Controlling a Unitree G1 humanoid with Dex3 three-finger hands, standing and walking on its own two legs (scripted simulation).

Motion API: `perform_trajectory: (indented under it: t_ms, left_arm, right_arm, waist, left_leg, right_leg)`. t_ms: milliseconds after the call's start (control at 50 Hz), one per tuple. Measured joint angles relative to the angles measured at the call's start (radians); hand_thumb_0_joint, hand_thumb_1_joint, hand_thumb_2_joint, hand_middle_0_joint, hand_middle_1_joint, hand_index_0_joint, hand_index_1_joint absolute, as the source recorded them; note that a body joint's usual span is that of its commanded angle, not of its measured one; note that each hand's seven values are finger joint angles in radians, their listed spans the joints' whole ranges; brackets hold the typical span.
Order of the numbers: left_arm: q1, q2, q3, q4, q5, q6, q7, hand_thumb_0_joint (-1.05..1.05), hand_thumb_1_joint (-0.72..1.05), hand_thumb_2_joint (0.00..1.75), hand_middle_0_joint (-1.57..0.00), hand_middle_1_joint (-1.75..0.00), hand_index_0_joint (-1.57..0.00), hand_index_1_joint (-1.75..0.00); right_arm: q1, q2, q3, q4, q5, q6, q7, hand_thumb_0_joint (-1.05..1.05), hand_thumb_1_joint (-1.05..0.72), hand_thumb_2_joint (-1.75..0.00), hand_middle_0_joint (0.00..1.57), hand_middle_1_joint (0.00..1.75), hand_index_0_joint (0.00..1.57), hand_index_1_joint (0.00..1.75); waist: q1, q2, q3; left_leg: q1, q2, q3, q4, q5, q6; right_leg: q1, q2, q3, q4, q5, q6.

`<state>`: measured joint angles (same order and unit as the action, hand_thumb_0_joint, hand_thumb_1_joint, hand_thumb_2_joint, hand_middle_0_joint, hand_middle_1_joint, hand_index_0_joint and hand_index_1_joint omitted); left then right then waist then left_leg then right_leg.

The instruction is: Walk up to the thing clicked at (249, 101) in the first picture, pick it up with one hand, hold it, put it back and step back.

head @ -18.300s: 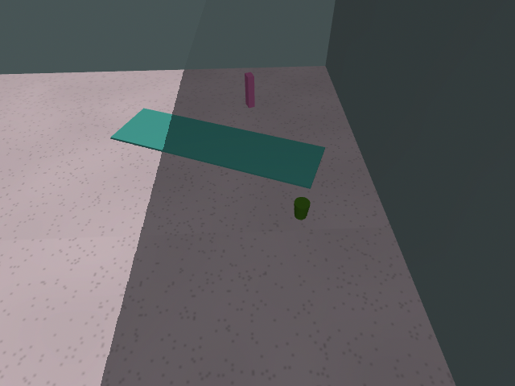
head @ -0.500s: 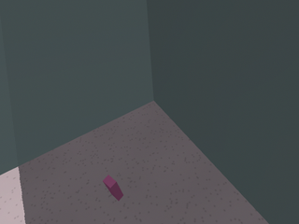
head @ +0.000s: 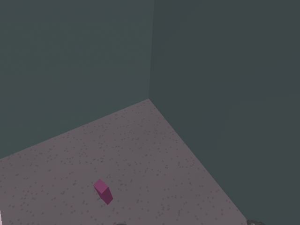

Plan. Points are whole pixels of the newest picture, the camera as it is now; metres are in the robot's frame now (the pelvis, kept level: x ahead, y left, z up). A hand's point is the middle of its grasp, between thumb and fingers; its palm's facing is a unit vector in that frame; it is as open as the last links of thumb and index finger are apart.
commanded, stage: walk up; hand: left
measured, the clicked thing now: (104, 192) +0.40 +0.27 -0.65
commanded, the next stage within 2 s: none
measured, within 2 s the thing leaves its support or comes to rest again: neither
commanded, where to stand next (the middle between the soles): +0.09 +0.00 m, yaw +3 degrees
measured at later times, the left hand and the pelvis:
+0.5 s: hand out of the picture +0.10 +0.24 -0.13, palm faces -0.01 -0.94 -0.34, open 7.4 cm; pelvis +0.02 -0.02 +0.02, yaw +1 degrees
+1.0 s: hand out of the picture +0.12 +0.25 -0.14, palm faces -0.02 -0.94 -0.34, open 7.4 cm; pelvis +0.05 -0.01 +0.02, yaw +0 degrees
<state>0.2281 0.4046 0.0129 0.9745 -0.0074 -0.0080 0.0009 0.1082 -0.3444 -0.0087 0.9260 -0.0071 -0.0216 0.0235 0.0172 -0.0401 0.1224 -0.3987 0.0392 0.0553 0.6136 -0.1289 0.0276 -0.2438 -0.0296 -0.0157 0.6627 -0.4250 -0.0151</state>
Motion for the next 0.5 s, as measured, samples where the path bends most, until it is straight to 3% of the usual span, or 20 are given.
perform_trajectory:
  t_ms: [20,60,220,500]
  left_arm:
    - [0.002,-0.006,0.001,0.015,0.004,-0.002,0.002,0.00,0.91,0.90,-0.20,-0.30,-0.20,-0.30]
    - [0.009,-0.017,0.001,0.043,0.014,0.000,0.002,0.00,0.91,0.90,-0.20,-0.30,-0.20,-0.30]
    - [0.014,-0.027,-0.008,0.105,0.018,-0.012,-0.008,0.00,0.91,0.90,-0.20,-0.30,-0.20,-0.30]
    - [-0.109,-0.048,-0.006,0.125,0.012,-0.011,-0.011,0.00,0.90,0.90,-0.20,-0.30,-0.20,-0.30]
  right_arm:
    - [-0.009,-0.004,-0.001,0.006,0.004,0.003,-0.001,0.01,-0.90,-0.89,0.21,0.30,0.20,0.31]
    - [-0.017,-0.008,-0.003,0.024,0.012,0.013,-0.003,0.01,-0.90,-0.89,0.21,0.30,0.20,0.31]
    - [-0.034,-0.011,0.004,0.109,0.017,0.018,0.007,0.01,-0.90,-0.89,0.21,0.30,0.20,0.30]
    - [-0.025,-0.019,0.003,0.215,0.010,0.014,0.001,0.01,-0.90,-0.89,0.21,0.30,0.20,0.30]
  waist:
    - [0.000,0.016,0.002]
    - [-0.001,0.047,-0.008]
    - [0.001,0.076,-0.058]
    - [-0.027,0.057,-0.059]
  left_leg:
    - [0.000,0.008,-0.004,0.009,0.009,-0.005]
    - [0.018,0.020,-0.018,0.006,-0.044,-0.013]
    - [0.083,0.013,-0.021,-0.113,-0.005,-0.032]
    - [0.155,0.013,-0.027,-0.214,0.087,-0.048]
  right_leg:
    - [0.016,0.006,-0.004,-0.032,0.064,0.015]
    - [0.044,0.020,-0.015,-0.065,0.086,0.033]
    - [0.096,0.018,-0.022,-0.155,0.114,0.027]
    - [0.180,0.024,-0.027,-0.274,0.156,0.023]
